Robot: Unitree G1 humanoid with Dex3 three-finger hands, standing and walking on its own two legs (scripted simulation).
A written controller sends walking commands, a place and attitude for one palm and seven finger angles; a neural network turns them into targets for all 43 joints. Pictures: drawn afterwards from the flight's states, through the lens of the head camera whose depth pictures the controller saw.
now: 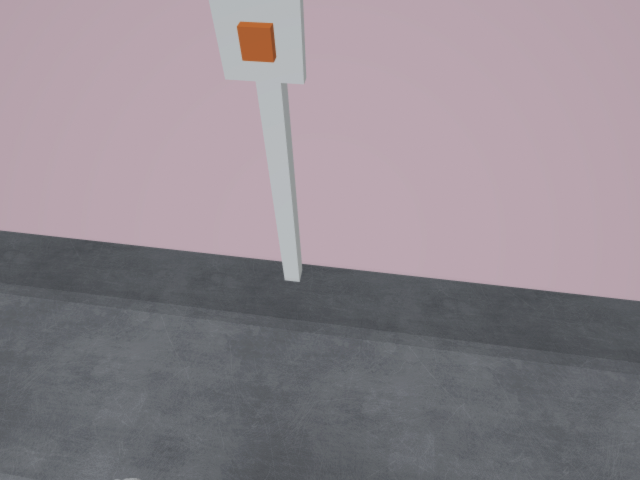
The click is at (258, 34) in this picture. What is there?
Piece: button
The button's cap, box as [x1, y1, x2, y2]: [237, 22, 275, 61]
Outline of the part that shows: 240,22 237,26 242,60 273,61 275,58 275,49 272,23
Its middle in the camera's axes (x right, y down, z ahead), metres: -0.13 -0.40 +0.78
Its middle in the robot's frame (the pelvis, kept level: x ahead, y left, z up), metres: +0.87 +0.17 +0.14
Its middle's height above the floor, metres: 0.92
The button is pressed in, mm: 0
